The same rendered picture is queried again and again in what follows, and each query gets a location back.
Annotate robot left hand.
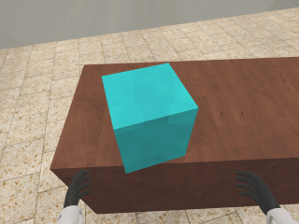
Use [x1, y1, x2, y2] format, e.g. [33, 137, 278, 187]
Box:
[63, 169, 92, 209]

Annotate robot right hand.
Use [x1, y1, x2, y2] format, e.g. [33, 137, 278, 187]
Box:
[235, 171, 281, 216]

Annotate carton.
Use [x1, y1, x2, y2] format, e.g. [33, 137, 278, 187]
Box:
[102, 63, 199, 174]

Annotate robot left forearm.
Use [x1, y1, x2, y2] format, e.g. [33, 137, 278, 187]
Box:
[56, 205, 84, 224]

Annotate pedestal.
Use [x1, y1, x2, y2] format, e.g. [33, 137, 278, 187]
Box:
[50, 56, 299, 215]

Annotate robot right forearm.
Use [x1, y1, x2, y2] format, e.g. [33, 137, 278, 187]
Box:
[266, 208, 299, 224]

